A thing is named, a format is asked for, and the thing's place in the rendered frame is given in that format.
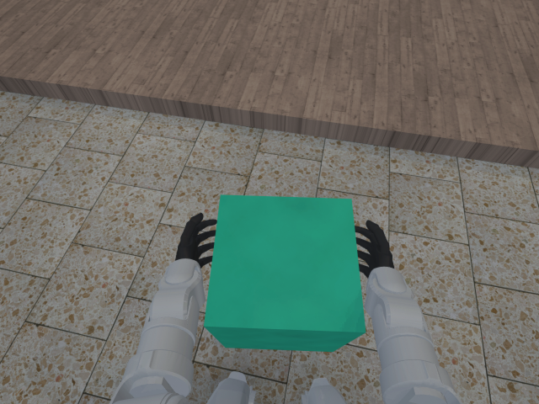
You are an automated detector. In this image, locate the robot left forearm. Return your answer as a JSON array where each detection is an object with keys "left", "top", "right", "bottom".
[{"left": 109, "top": 258, "right": 205, "bottom": 404}]

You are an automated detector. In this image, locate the robot right hand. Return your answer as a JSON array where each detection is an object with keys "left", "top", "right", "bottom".
[{"left": 355, "top": 220, "right": 394, "bottom": 278}]

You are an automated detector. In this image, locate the robot right forearm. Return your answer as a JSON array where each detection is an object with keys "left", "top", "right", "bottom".
[{"left": 365, "top": 267, "right": 463, "bottom": 404}]

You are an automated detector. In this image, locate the left robot shin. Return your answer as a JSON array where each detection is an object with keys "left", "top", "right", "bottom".
[{"left": 219, "top": 371, "right": 247, "bottom": 385}]

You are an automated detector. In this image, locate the carton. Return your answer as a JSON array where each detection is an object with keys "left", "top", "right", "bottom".
[{"left": 204, "top": 194, "right": 366, "bottom": 352}]

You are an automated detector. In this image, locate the robot left thigh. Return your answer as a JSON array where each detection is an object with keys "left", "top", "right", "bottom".
[{"left": 206, "top": 378, "right": 256, "bottom": 404}]

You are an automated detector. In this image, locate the robot left hand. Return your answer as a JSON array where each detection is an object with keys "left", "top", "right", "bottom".
[{"left": 175, "top": 213, "right": 217, "bottom": 268}]

